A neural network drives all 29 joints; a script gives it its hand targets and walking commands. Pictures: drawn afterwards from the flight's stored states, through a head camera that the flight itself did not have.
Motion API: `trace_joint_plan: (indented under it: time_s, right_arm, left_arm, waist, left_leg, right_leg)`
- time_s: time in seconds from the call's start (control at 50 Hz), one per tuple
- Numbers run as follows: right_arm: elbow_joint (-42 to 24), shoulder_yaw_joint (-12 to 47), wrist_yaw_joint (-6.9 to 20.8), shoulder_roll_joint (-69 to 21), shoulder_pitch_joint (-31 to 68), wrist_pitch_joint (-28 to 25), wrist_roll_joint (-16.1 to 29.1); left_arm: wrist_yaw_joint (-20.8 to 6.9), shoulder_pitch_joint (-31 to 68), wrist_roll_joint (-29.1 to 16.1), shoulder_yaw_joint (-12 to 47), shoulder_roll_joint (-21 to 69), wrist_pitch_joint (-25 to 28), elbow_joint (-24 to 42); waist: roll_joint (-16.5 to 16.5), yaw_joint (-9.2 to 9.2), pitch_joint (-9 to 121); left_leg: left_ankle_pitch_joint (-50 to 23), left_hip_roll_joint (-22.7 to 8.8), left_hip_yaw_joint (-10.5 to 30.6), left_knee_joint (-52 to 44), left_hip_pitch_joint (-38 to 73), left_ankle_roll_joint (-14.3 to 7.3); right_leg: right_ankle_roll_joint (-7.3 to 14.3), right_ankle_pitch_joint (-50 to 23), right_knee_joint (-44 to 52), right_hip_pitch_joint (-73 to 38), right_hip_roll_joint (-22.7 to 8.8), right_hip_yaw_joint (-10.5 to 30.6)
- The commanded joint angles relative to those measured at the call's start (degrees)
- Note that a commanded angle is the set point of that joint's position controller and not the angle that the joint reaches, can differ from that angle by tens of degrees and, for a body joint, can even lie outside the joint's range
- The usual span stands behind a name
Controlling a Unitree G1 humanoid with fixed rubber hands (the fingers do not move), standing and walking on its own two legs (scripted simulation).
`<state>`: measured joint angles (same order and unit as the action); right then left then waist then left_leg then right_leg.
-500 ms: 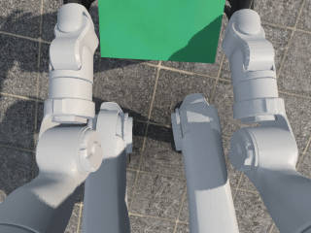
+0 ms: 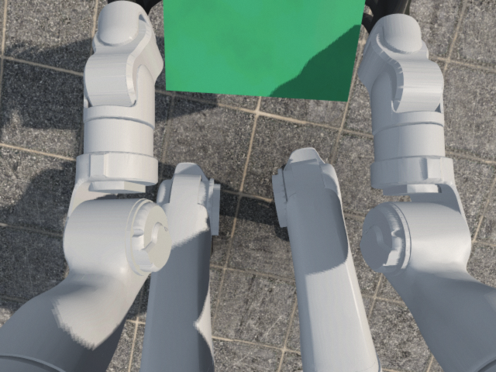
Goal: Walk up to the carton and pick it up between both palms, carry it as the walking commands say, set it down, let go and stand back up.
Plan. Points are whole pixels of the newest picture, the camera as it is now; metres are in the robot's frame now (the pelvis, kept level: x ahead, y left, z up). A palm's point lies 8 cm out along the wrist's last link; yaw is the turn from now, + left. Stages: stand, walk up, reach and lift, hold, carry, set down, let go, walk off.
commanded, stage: reach and lift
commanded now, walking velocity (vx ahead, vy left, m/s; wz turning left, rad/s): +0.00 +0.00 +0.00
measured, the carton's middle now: (256, 33) +0.53 -0.05 -0.18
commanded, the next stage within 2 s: none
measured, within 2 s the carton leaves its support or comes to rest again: neither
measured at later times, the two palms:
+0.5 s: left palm out of the picture +0.53 +0.10 -0.02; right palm (414, 5) +0.49 -0.19 -0.03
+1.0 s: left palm out of the picture +0.51 +0.11 +0.05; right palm out of the picture +0.47 -0.18 +0.03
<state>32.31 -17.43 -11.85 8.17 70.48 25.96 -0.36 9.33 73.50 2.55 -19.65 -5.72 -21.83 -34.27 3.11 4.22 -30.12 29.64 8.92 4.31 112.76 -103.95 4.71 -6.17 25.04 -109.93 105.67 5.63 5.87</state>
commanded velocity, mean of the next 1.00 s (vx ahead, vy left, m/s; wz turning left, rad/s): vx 0.00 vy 0.00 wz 0.00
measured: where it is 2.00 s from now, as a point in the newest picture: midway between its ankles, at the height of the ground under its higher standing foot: (252, 227)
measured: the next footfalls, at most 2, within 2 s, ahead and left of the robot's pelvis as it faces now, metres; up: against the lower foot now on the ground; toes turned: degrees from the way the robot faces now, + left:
none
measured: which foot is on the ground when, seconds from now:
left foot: down 0.00-1.00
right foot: down 0.00-1.00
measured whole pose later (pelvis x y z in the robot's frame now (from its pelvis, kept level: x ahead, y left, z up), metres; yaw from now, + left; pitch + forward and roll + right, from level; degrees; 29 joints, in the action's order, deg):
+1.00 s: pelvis -0.01 +0.00 +0.10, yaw +0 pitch +12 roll +0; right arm 29.4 -15.9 -14.1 4.1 62.8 28.8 -1.9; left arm 9.4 65.4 3.2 -18.8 -4.6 -25.0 -32.7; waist 1.7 3.9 -30.0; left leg 26.3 8.6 5.8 93.3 -79.5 3.9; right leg -5.3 22.2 -91.0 81.2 5.5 7.0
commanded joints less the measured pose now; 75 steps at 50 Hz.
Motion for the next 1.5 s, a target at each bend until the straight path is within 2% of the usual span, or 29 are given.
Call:
trace_joint_plan:
  time_s: [0.0,0.18,0.4,0.74,1.1,1.48]
  right_arm:
    - [-18.9,38.7,18.8,-58.5,55.5,-4.1,13.7]
    - [-17.6,39.6,18.4,-61.3,53.6,-2.8,14.0]
    - [-17.1,40.1,18.5,-63.0,50.8,-2.2,13.2]
    - [-17.8,41.4,18.6,-64.2,48.5,-1.9,13.6]
    - [-17.5,43.0,18.9,-68.4,45.3,-1.6,13.2]
    - [-18.2,44.8,20.1,-71.6,39.1,-1.9,12.1]
  left_arm:
    - [-15.5,43.4,-11.5,37.9,62.8,-0.8,7.0]
    - [-16.0,43.5,-11.6,38.1,62.4,-1.4,7.8]
    - [-16.9,41.7,-11.8,38.3,64.4,-1.8,7.2]
    - [-16.5,39.6,-12.7,40.4,66.2,-2.2,9.0]
    - [-18.1,36.5,-12.8,40.7,67.8,-2.1,8.6]
    - [-20.1,31.3,-12.4,42.4,69.6,-1.3,9.9]
  waist:
    - [-3.1,2.14,140.2]
    - [-2.8,0.39,140.4]
    - [-2.6,0.67,140.9]
    - [-1.5,0.97,140.7]
    - [-2.5,-0.10,138.7]
    - [-2.7,-1.14,134.8]
  left_leg:
    - [-6.1,2.4,-7.8,-15.1,32.7,-4.0]
    - [-4.6,2.2,-7.8,-18.6,34.3,-4.3]
    - [-4.9,2.2,-6.8,-23.0,38.7,-4.3]
    - [-4.8,1.6,-5.0,-29.9,48.6,-4.0]
    - [-3.8,1.1,-4.1,-38.0,54.6,-4.4]
    - [-5.8,0.2,-2.8,-47.8,64.0,-4.4]
  right_leg:
    - [3.4,-10.0,12.7,-51.9,2.4,-11.4]
    - [3.4,-8.1,16.1,-56.1,2.3,-9.9]
    - [3.6,-7.9,20.2,-59.5,2.3,-9.5]
    - [3.9,-6.4,26.5,-63.0,2.2,-9.0]
    - [3.8,-4.3,34.7,-71.3,1.8,-7.2]
    - [4.3,-5.6,44.4,-80.9,1.2,-5.2]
